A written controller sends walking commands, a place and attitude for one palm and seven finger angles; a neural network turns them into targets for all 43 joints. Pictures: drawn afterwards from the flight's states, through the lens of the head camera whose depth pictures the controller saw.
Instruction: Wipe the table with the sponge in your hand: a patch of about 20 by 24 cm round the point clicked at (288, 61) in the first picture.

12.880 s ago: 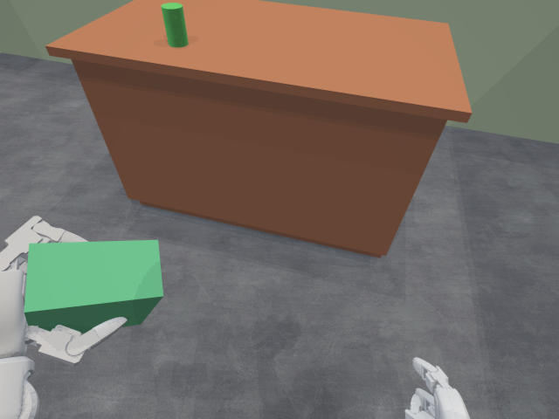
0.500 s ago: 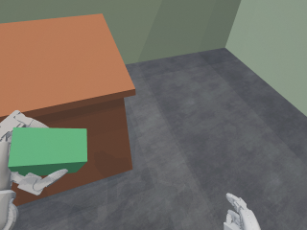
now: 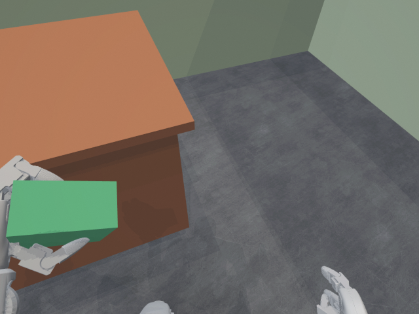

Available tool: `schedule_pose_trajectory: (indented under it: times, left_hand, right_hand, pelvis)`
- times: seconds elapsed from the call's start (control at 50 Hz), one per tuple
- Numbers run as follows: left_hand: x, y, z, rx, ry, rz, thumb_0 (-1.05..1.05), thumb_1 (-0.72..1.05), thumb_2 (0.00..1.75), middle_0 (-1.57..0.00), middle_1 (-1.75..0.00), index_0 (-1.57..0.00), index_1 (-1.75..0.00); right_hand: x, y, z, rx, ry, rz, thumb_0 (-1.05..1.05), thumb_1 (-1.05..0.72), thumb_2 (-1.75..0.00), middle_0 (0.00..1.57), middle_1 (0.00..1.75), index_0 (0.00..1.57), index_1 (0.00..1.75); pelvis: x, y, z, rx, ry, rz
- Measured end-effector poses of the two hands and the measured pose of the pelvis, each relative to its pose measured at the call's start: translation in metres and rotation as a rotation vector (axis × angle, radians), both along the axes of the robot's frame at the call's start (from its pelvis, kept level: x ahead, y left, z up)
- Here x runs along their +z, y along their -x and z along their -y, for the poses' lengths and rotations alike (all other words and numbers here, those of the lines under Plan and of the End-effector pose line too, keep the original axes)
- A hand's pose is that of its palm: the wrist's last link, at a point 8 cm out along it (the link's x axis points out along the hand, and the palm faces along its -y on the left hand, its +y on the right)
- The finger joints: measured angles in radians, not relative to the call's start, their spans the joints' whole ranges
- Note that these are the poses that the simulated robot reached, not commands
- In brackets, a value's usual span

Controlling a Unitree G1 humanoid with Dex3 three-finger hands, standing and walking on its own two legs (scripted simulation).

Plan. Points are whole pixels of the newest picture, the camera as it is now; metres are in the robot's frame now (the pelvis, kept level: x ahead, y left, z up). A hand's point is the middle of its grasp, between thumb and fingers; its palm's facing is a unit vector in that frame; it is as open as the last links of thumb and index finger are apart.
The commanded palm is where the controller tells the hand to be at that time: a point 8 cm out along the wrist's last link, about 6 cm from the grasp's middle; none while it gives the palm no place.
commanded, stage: shuffle to correct the standing spot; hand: left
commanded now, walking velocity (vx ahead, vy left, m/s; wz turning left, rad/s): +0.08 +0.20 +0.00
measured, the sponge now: (79, 215) +0.22 +0.21 +0.14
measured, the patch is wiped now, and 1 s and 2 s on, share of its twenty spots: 0.00 0.00 0.00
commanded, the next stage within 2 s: come to a stop and stand still in 1.98 s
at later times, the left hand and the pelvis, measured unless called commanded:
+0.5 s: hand out of the picture +0.23 +0.38 +0.16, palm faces +0.41 -0.79 -0.45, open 10.7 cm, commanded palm +0.17 +0.41 +0.18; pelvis +0.01 +0.13 -0.01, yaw +1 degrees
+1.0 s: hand out of the picture +0.23 +0.49 +0.15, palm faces +0.44 -0.79 -0.42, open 10.6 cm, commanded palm +0.17 +0.52 +0.18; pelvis +0.02 +0.24 +0.00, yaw +1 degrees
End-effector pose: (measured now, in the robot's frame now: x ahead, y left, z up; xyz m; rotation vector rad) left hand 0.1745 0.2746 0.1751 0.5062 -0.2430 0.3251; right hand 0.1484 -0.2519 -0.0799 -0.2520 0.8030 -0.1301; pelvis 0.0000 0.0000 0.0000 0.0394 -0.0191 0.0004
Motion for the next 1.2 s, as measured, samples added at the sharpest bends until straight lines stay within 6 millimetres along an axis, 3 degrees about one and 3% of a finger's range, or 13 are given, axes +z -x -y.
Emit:
schedule_pose_trajectory:
  times: [0.08, 0.16, 0.24, 0.34, 0.44, 0.56, 0.68, 0.76, 0.82, 0.94, 1.06, 1.12, 1.2]
  left_hand:
    - [0.007, -0.010, -0.026, -0.046, -0.049, 0.066, -0.01, -0.54, 1.02, -0.66, -1.39, -0.66, -1.38]
    - [0.013, -0.017, -0.049, -0.040, -0.098, 0.104, -0.01, -0.54, 1.02, -0.66, -1.39, -0.66, -1.38]
    - [0.014, -0.012, -0.056, -0.010, -0.097, 0.091, -0.01, -0.54, 1.02, -0.66, -1.39, -0.66, -1.38]
    - [0.015, -0.002, -0.066, -0.022, -0.044, 0.041, -0.01, -0.54, 1.02, -0.66, -1.39, -0.66, -1.38]
    - [0.009, -0.003, -0.111, 0.019, -0.059, 0.012, -0.01, -0.54, 1.02, -0.66, -1.39, -0.67, -1.38]
    - [-0.004, -0.019, -0.162, 0.040, -0.013, 0.076, -0.01, -0.54, 1.02, -0.66, -1.39, -0.67, -1.38]
    - [0.013, -0.022, -0.164, -0.028, -0.015, 0.099, -0.01, -0.54, 1.02, -0.66, -1.39, -0.67, -1.38]
    - [0.030, -0.016, -0.164, -0.066, -0.099, 0.124, -0.01, -0.54, 1.02, -0.66, -1.39, -0.67, -1.38]
    - [0.035, -0.012, -0.181, -0.038, -0.112, 0.106, -0.01, -0.54, 1.02, -0.67, -1.39, -0.67, -1.38]
    - [0.010, -0.010, -0.236, 0.102, -0.034, -0.008, -0.01, -0.54, 1.02, -0.67, -1.39, -0.67, -1.38]
    - [-0.013, -0.019, -0.265, 0.054, 0.064, -0.009, -0.01, -0.54, 1.02, -0.67, -1.39, -0.67, -1.38]
    - [-0.005, -0.027, -0.278, -0.025, 0.010, 0.066, -0.01, -0.54, 1.02, -0.67, -1.39, -0.67, -1.38]
    - [0.018, -0.030, -0.297, -0.050, -0.087, 0.125, -0.01, -0.54, 1.02, -0.67, -1.39, -0.67, -1.38]
  right_hand:
    - [-0.006, -0.006, -0.022, -0.039, 0.026, 0.053, 0.01, -0.91, -0.90, 0.20, 0.30, 0.20, 0.30]
    - [-0.010, -0.008, -0.059, -0.039, -0.046, 0.077, 0.01, -0.91, -0.90, 0.19, 0.30, 0.20, 0.30]
    - [-0.020, -0.008, -0.089, 0.011, -0.126, 0.092, 0.01, -0.91, -0.89, 0.20, 0.30, 0.20, 0.30]
    - [-0.026, -0.004, -0.113, 0.057, -0.132, 0.004, 0.01, -0.91, -0.89, 0.20, 0.30, 0.20, 0.30]
    - [-0.014, -0.005, -0.130, 0.038, -0.074, -0.028, 0.01, -0.91, -0.89, 0.20, 0.30, 0.21, 0.30]
    - [-0.008, -0.018, -0.155, -0.009, -0.004, 0.047, 0.01, -0.91, -0.89, 0.20, 0.30, 0.20, 0.30]
    - [0.003, -0.025, -0.195, 0.013, -0.070, 0.114, 0.01, -0.91, -0.89, 0.20, 0.30, 0.20, 0.30]
    - [-0.008, -0.031, -0.212, 0.042, -0.106, 0.126, 0.01, -0.91, -0.89, 0.20, 0.30, 0.20, 0.30]
    - [-0.016, -0.029, -0.222, 0.048, -0.118, 0.076, 0.01, -0.91, -0.89, 0.20, 0.30, 0.20, 0.30]
    - [-0.013, -0.016, -0.237, 0.026, -0.088, -0.009, 0.01, -0.91, -0.89, 0.20, 0.30, 0.20, 0.30]
    - [-0.007, -0.015, -0.261, 0.008, 0.022, -0.009, 0.01, -0.91, -0.89, 0.20, 0.30, 0.20, 0.30]
    - [-0.008, -0.020, -0.282, -0.023, 0.032, 0.029, 0.01, -0.91, -0.89, 0.20, 0.30, 0.20, 0.30]
    - [-0.003, -0.024, -0.319, -0.021, -0.040, 0.070, 0.01, -0.91, -0.89, 0.20, 0.30, 0.20, 0.30]
  pelvis:
    - [-0.014, -0.002, -0.032, 0.002, 0.009, 0.009]
    - [-0.016, 0.001, -0.042, -0.006, 0.000, 0.008]
    - [-0.019, -0.001, -0.050, -0.001, 0.014, 0.000]
    - [-0.008, -0.006, -0.077, 0.013, 0.021, -0.007]
    - [-0.001, -0.011, -0.103, 0.013, 0.008, -0.019]
    - [-0.015, -0.010, -0.145, 0.012, 0.014, -0.001]
    - [-0.008, -0.012, -0.164, 0.004, 0.024, -0.014]
    - [-0.013, -0.016, -0.176, 0.004, 0.031, -0.018]
    - [-0.009, -0.018, -0.188, 0.019, 0.037, -0.013]
    - [0.003, -0.020, -0.216, 0.012, 0.001, -0.015]
    - [-0.006, -0.020, -0.262, 0.020, 0.009, 0.000]
    - [-0.015, -0.016, -0.281, 0.018, 0.007, 0.011]
    - [-0.011, -0.013, -0.292, 0.017, 0.017, 0.001]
